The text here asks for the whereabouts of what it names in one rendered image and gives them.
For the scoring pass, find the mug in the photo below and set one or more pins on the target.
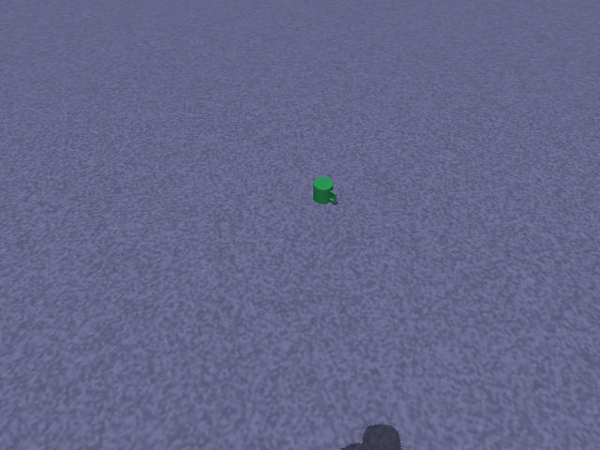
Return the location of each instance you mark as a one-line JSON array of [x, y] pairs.
[[323, 190]]

